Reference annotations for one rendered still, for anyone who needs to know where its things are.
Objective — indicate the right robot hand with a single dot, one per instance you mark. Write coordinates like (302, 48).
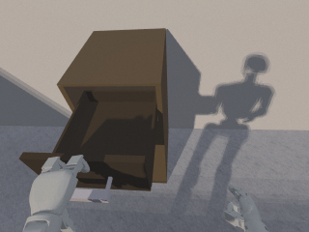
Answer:
(239, 213)

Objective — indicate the drawer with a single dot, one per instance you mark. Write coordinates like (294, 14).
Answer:
(115, 131)

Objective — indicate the left robot hand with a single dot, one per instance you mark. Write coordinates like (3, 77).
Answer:
(52, 190)

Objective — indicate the handle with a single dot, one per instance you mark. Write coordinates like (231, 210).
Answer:
(93, 195)

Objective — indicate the robot right forearm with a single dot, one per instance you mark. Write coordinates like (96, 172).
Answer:
(254, 225)

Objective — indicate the cabinet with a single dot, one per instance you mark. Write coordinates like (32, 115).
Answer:
(124, 60)

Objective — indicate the robot left forearm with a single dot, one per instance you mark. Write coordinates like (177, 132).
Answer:
(43, 222)

